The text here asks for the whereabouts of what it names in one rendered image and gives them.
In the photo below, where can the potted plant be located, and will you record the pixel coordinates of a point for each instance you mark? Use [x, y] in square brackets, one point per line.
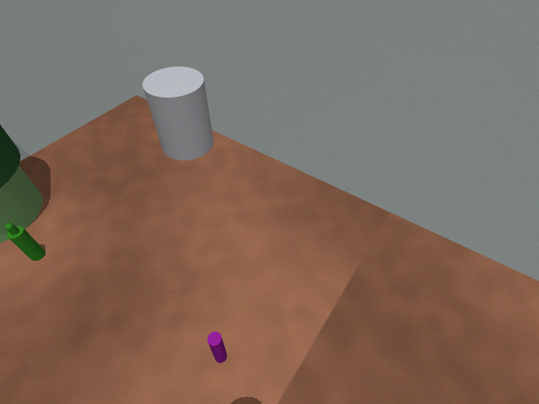
[20, 200]

